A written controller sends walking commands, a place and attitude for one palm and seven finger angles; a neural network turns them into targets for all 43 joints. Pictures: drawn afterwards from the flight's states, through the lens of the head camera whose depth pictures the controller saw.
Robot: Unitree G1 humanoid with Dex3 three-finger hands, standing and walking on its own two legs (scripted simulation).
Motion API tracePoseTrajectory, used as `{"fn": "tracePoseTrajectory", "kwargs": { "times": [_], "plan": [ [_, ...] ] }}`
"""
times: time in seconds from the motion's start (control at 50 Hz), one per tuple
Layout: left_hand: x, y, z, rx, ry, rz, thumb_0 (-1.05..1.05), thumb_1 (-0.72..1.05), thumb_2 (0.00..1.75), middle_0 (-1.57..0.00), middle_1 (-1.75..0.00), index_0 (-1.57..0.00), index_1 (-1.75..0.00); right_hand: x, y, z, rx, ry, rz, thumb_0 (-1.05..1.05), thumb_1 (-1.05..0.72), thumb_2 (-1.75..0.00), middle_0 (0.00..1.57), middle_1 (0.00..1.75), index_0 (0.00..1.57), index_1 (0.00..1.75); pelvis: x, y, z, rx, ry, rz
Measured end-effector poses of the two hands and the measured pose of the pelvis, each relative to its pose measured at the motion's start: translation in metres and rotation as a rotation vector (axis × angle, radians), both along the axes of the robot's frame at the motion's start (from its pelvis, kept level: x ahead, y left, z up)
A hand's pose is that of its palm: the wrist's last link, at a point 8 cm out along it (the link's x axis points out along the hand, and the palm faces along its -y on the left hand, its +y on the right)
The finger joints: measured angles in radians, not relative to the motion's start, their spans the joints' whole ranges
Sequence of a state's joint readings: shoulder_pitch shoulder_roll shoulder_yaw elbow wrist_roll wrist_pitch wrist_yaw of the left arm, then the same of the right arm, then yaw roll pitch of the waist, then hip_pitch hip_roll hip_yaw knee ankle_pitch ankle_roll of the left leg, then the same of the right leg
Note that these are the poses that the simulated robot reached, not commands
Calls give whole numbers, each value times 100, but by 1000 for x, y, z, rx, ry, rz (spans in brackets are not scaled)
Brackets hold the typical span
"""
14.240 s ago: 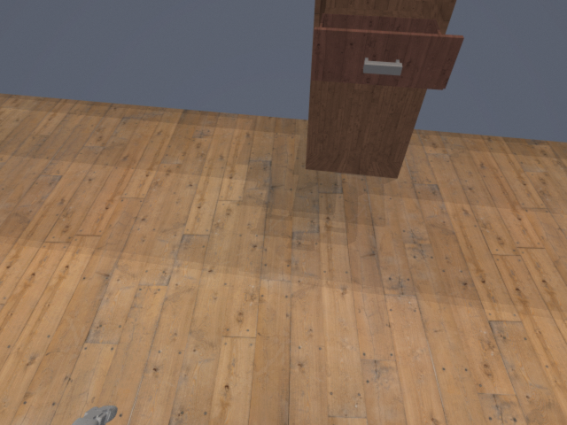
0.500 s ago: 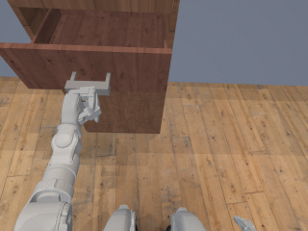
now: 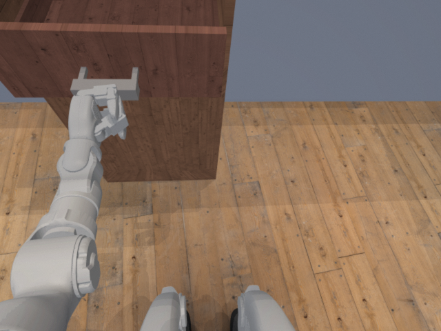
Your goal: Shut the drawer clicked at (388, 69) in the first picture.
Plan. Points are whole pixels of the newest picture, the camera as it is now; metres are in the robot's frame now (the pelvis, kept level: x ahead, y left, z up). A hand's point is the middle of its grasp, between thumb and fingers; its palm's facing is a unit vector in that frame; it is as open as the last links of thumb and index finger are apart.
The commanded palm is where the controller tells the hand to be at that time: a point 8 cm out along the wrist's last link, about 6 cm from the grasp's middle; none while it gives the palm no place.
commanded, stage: push the drawer shut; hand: left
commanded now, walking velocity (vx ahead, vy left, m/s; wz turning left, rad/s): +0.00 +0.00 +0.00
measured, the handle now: (108, 80) +0.56 +0.19 +0.07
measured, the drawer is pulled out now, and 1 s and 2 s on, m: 0.11 0.00 0.00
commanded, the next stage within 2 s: pull the fist back off the drawer in 1.22 s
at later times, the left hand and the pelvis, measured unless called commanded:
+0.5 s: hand (130, 89) +0.55 +0.14 +0.06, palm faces +0.02 -1.00 -0.04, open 3.1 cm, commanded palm +0.55 +0.18 +0.06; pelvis +0.00 +0.00 -0.01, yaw -1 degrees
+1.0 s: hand (126, 72) +0.59 +0.16 +0.06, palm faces +0.00 -1.00 -0.03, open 3.0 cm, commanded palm +0.60 +0.17 +0.06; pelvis +0.01 +0.01 -0.02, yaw -2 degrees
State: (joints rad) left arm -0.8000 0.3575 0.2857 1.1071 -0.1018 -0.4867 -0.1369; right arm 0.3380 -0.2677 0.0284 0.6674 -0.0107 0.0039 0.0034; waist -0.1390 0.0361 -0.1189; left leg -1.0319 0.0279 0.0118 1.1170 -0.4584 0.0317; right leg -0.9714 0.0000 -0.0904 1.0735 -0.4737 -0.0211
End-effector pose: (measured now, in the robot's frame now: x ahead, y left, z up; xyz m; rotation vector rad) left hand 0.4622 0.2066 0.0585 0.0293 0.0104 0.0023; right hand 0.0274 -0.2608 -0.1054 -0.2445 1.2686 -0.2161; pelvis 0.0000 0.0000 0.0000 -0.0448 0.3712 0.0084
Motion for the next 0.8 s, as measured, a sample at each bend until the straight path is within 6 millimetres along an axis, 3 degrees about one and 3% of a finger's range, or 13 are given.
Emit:
{"fn": "tracePoseTrajectory", "kwargs": {
  "times": [0.5,0.8],
  "plan": [
    [64,-9,3,6,14,16,0,84,98,-140,-160,-140,-160,-44,2,1,-18,143,-49,1,-91,-90,20,30,20,30,2,0,-10,-19,79,-5],
    [101,-2,4,0,32,1,0,80,94,-140,-160,-140,-160,-68,13,6,-21,226,-94,1,-91,-90,20,30,20,30,6,4,-15,-38,124,-15]
  ]
}}
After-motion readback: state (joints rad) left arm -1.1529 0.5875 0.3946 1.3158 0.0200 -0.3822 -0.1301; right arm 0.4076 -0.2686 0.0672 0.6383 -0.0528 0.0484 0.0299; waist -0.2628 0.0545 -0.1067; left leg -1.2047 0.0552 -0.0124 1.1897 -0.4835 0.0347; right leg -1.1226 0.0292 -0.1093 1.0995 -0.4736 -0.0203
